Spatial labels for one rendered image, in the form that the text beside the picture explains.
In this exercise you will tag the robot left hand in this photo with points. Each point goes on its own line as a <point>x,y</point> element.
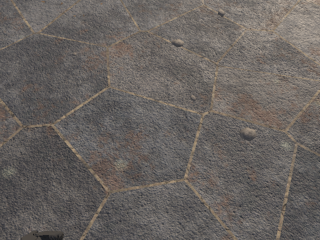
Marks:
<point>45,235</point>

